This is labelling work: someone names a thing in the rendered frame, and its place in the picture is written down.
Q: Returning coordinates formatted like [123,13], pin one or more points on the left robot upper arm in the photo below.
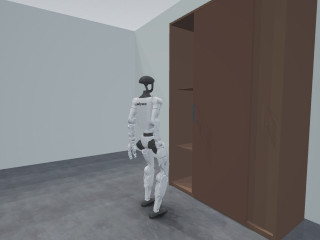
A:
[133,112]

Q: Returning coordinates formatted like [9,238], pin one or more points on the robot left forearm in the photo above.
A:
[131,132]

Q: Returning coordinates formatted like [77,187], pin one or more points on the right robot upper arm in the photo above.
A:
[157,103]

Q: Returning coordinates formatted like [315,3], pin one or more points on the right robot thigh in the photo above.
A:
[164,169]

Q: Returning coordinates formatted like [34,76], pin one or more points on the robot left hand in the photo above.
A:
[131,146]

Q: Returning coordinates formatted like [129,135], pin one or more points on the handle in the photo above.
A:
[193,112]
[263,116]

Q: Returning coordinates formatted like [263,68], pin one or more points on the robot right forearm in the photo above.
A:
[157,135]

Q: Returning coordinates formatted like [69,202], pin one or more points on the robot right hand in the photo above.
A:
[161,153]

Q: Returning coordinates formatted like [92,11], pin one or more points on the wardrobe door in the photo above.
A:
[267,56]
[223,60]

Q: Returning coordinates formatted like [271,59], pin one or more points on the humanoid robot head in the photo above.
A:
[146,80]

